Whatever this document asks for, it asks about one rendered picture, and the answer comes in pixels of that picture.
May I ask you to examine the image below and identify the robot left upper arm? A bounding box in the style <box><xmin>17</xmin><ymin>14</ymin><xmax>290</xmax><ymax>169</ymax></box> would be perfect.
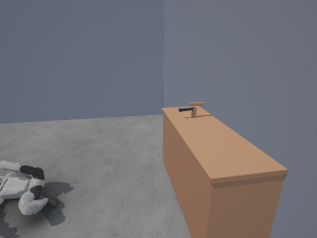
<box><xmin>5</xmin><ymin>163</ymin><xmax>20</xmax><ymax>179</ymax></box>

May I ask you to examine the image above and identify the right robot thigh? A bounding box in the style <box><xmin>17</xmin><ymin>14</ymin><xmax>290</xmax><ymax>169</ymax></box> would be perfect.
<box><xmin>18</xmin><ymin>189</ymin><xmax>41</xmax><ymax>214</ymax></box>

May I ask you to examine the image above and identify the humanoid robot torso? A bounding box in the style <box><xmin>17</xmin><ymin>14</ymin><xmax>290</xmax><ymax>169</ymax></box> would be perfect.
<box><xmin>0</xmin><ymin>176</ymin><xmax>45</xmax><ymax>200</ymax></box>

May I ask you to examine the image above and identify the counter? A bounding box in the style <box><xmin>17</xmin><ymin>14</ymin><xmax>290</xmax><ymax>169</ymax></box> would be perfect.
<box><xmin>161</xmin><ymin>102</ymin><xmax>288</xmax><ymax>238</ymax></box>

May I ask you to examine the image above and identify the tap lever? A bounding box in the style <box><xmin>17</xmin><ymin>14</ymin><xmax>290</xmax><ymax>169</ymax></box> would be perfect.
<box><xmin>178</xmin><ymin>107</ymin><xmax>193</xmax><ymax>112</ymax></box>

